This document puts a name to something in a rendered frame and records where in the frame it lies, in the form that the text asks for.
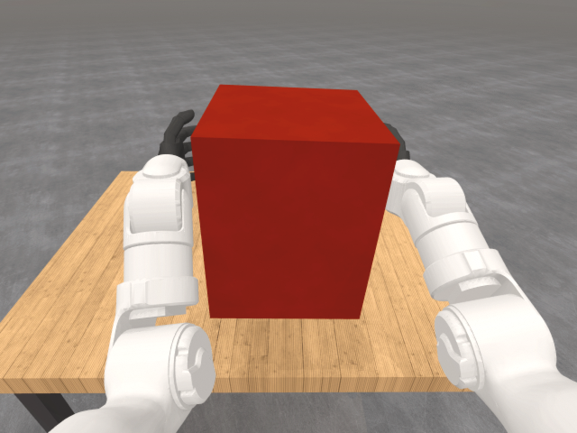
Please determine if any robot right upper arm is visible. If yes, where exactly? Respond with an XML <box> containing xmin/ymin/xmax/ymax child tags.
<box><xmin>435</xmin><ymin>293</ymin><xmax>577</xmax><ymax>433</ymax></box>

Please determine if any table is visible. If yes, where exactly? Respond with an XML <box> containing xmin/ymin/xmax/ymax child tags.
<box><xmin>0</xmin><ymin>171</ymin><xmax>472</xmax><ymax>433</ymax></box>

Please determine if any robot right hand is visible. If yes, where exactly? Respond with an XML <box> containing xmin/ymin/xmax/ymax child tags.
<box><xmin>384</xmin><ymin>123</ymin><xmax>410</xmax><ymax>161</ymax></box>

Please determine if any robot left hand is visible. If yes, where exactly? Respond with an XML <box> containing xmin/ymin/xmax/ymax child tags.
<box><xmin>158</xmin><ymin>109</ymin><xmax>197</xmax><ymax>181</ymax></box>

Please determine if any right robot forearm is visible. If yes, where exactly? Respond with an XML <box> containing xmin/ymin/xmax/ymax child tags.
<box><xmin>385</xmin><ymin>160</ymin><xmax>556</xmax><ymax>365</ymax></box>

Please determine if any carton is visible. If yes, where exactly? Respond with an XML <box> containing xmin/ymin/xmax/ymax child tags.
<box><xmin>190</xmin><ymin>85</ymin><xmax>400</xmax><ymax>319</ymax></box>

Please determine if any robot left upper arm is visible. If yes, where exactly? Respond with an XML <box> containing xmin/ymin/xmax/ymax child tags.
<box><xmin>49</xmin><ymin>323</ymin><xmax>215</xmax><ymax>433</ymax></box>

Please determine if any left robot forearm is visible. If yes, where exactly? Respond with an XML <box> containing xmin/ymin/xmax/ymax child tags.
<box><xmin>105</xmin><ymin>154</ymin><xmax>199</xmax><ymax>398</ymax></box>

